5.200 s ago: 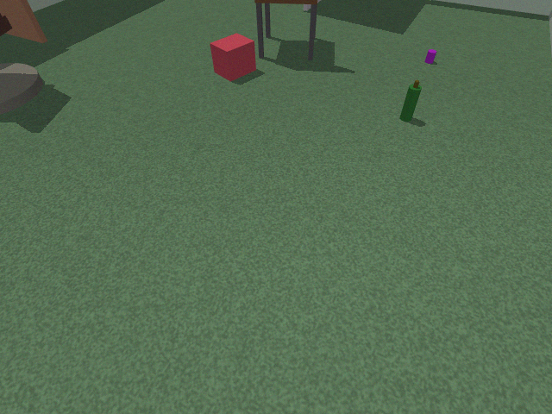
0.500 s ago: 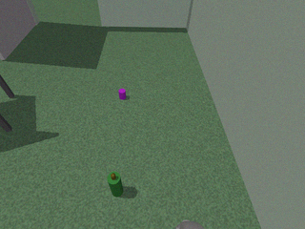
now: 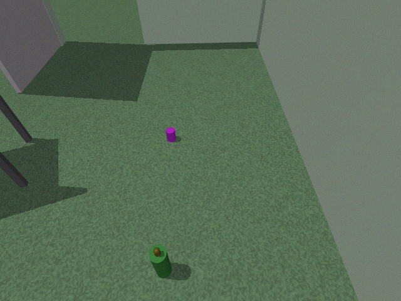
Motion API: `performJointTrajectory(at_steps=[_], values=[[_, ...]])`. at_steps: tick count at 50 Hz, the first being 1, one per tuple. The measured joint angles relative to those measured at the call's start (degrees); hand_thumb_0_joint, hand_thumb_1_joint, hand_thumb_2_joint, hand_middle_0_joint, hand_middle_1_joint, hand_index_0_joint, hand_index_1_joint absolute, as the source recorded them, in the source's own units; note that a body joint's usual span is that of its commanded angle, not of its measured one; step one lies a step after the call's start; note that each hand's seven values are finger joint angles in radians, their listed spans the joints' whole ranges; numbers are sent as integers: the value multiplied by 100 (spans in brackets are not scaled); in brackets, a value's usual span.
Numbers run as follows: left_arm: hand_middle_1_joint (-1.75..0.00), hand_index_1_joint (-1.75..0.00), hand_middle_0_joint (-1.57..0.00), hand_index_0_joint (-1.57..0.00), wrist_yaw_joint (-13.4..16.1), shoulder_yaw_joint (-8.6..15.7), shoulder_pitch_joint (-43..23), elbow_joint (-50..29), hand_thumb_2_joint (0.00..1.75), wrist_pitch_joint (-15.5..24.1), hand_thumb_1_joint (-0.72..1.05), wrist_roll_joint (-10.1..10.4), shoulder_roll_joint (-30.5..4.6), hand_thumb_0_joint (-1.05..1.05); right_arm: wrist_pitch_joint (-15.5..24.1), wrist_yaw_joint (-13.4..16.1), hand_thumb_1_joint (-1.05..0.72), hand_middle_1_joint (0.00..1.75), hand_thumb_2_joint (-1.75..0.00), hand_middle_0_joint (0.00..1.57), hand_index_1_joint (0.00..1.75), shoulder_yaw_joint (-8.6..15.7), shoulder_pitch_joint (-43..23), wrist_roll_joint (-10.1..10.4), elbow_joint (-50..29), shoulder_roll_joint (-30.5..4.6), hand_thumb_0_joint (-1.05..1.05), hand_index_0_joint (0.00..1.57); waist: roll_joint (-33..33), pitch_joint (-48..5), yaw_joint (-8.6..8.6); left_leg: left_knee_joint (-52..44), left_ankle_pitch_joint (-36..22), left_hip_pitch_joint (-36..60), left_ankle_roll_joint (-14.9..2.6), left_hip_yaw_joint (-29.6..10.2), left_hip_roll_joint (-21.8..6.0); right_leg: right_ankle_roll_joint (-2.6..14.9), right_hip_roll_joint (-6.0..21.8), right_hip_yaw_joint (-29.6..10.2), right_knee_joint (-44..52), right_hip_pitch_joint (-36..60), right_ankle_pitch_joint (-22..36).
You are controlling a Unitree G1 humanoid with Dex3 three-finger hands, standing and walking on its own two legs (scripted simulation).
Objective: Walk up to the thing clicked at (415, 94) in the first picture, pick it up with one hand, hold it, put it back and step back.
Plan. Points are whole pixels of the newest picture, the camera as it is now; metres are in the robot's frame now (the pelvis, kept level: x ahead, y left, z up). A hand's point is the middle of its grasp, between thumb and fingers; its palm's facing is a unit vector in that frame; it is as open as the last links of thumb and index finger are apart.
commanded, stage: walk up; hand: left
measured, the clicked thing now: (160, 260) +0.40 +0.20 -0.63
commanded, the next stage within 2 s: stand in 1.32 s
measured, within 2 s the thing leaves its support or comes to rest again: neither
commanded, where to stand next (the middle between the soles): +0.06 -0.01 m, yaw +0 degrees
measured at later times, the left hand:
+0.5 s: hand out of the picture +0.12 +0.25 -0.13, palm faces -0.01 -0.94 -0.35, open 7.3 cm
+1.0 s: hand out of the picture +0.13 +0.24 -0.13, palm faces -0.03 -0.94 -0.34, open 7.3 cm
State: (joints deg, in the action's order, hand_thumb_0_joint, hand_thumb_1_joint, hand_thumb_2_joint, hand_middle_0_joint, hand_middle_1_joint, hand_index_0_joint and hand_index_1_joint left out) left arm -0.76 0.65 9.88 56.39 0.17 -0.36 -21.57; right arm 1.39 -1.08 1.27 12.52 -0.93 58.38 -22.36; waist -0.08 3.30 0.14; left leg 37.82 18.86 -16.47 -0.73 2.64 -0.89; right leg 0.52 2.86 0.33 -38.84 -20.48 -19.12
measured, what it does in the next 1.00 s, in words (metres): stands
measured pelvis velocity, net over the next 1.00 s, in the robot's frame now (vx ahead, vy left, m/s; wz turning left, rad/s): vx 0.04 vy -0.01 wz -0.01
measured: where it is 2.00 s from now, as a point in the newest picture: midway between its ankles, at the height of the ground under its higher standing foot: outside the picture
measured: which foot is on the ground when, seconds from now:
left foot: down 0.00-1.00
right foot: down 0.00-1.00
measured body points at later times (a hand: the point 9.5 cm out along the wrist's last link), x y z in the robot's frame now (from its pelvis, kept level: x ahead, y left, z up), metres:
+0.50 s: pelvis +0.03 -0.01 +0.02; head +0.04 -0.01 +0.47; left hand +0.12 +0.30 -0.10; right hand +0.15 -0.31 -0.11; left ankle +0.02 +0.11 -0.72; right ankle +0.06 -0.14 -0.72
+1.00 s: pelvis +0.04 -0.01 +0.03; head +0.04 -0.02 +0.47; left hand +0.13 +0.29 -0.10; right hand +0.10 -0.32 -0.11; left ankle +0.02 +0.11 -0.72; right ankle +0.06 -0.14 -0.72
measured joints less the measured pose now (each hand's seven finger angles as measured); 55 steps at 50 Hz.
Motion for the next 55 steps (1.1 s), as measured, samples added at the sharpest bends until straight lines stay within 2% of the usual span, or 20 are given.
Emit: performJointTrajectory(at_steps=[2,4,6,14,24,45,55], values=[[-30,-30,-21,-21,0,-4,-27,133,90,42,91,19,-27,0,-3,-2,-90,30,-90,21,30,-60,-59,12,102,40,1,21,57,8,-2,-117,-8,110,16,-5,-17,-49,-25,2,340,184,517],[-30,-30,-21,-21,11,-14,-77,281,90,93,91,38,-34,0,6,-3,-90,30,-90,21,30,-103,-143,43,186,67,1,21,75,33,0,-226,-26,211,32,-19,-42,-184,-43,21,525,324,589],[-30,-30,-21,-21,12,-46,-122,405,90,98,91,54,-39,0,12,7,-90,30,-90,21,30,-119,-239,56,245,100,1,21,101,34,1,-389,-75,317,37,-13,-37,-221,-40,22,656,418,584],[-30,-30,-21,-21,22,-133,-374,759,90,89,91,71,44,0,-19,33,-90,30,-90,21,30,-101,-721,97,438,130,1,21,35,48,26,-974,-287,674,55,-19,-19,-220,-36,48,1174,755,738],[-30,-30,-21,-21,37,-125,-629,1002,90,95,91,37,145,0,-48,28,-90,30,-90,21,30,-65,-1068,96,652,138,1,21,-58,-13,39,-1572,-532,1021,86,-15,1,-213,-31,62,1624,1038,895],[-30,-30,-21,-21,38,-23,-624,1042,90,56,91,-32,240,0,-114,36,-90,30,-90,21,30,-39,-728,56,856,164,1,21,-76,-43,-91,-1902,-649,1255,147,10,-65,-166,-107,51,1908,1236,997],[-30,-30,-21,-21,31,-2,-616,983,90,31,91,-29,237,0,-104,46,-90,30,-90,21,30,-44,-628,46,823,183,1,21,-61,-63,-100,-1895,-646,1269,147,36,-63,-164,-106,25,1863,1222,983]])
